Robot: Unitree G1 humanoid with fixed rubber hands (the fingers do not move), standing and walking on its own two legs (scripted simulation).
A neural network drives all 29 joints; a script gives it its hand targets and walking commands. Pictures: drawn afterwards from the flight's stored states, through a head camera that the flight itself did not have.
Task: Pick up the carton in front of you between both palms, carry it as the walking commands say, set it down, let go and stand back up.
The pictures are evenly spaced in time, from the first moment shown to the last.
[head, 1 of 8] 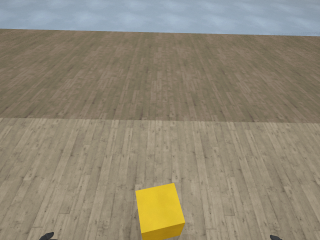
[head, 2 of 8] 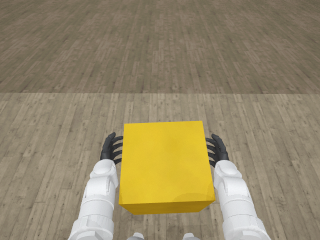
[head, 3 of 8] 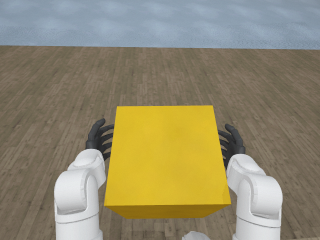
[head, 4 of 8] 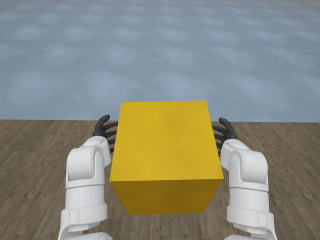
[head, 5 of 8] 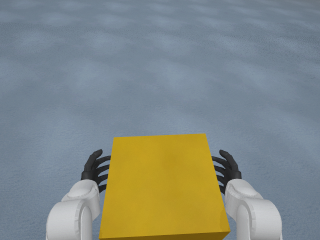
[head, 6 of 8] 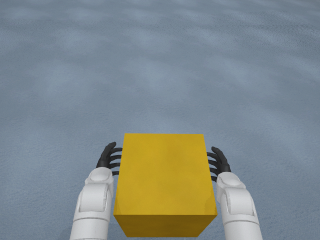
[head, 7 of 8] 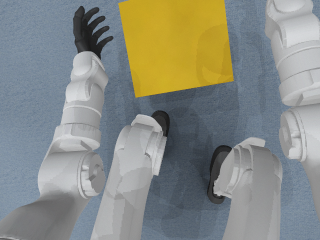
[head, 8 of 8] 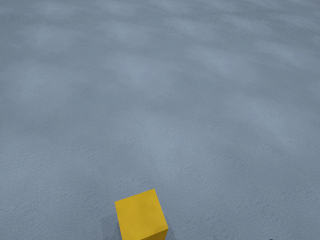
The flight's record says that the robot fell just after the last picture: no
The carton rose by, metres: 0.69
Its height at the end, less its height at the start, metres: -0.51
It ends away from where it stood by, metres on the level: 6.09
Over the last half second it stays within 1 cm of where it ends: yes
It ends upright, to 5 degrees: yes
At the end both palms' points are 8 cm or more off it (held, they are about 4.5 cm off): yes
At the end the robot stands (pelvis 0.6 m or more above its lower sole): yes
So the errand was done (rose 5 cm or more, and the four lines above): yes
